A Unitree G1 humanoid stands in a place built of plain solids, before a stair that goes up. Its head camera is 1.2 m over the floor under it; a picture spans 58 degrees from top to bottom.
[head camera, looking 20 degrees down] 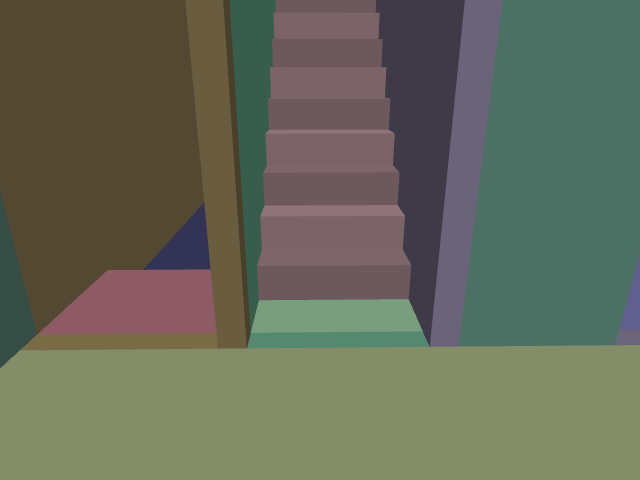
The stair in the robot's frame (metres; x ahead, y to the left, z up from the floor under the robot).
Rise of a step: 0.22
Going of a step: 0.25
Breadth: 0.88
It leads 1 degrees to the left of straight ahead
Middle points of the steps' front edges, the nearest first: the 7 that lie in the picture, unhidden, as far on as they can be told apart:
2.27 -0.08 0.22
2.52 -0.08 0.44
2.77 -0.07 0.66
3.02 -0.07 0.87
3.27 -0.07 1.09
3.52 -0.06 1.31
3.77 -0.06 1.53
